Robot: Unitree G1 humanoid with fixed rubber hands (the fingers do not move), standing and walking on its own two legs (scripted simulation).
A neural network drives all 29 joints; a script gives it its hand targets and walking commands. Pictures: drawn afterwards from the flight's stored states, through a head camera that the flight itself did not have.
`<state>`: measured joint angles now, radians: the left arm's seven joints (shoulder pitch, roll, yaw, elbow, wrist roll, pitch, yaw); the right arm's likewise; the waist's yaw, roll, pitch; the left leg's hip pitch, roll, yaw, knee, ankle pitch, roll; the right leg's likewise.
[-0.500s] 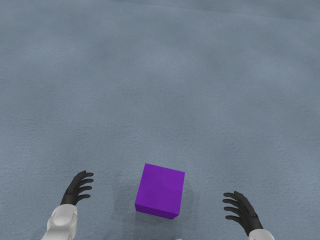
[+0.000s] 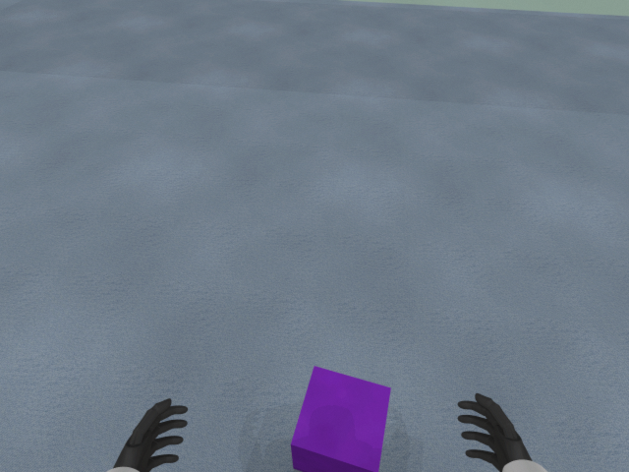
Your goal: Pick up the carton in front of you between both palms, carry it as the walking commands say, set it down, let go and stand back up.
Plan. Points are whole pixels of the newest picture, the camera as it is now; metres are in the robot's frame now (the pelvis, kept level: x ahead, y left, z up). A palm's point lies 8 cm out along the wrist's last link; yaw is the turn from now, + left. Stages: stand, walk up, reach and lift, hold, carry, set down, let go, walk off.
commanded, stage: let go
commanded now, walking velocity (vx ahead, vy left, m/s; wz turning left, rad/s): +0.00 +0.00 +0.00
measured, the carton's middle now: (340, 429) +0.37 -0.06 -0.65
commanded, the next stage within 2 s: stand in 0.14 s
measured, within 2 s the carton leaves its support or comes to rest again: neither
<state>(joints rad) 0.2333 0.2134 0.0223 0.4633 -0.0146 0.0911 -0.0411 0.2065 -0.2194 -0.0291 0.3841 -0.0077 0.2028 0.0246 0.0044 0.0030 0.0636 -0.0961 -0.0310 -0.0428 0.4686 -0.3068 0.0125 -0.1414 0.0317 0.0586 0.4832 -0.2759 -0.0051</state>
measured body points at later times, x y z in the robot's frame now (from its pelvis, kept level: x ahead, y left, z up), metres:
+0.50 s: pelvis +0.00 -0.01 +0.00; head +0.01 -0.03 +0.45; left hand +0.13 +0.29 -0.08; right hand +0.15 -0.29 -0.11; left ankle -0.03 +0.11 -0.74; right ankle -0.01 -0.12 -0.74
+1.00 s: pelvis +0.01 -0.02 +0.00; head +0.01 -0.03 +0.45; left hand +0.11 +0.29 -0.09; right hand +0.14 -0.31 -0.11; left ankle -0.03 +0.11 -0.74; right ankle -0.01 -0.12 -0.74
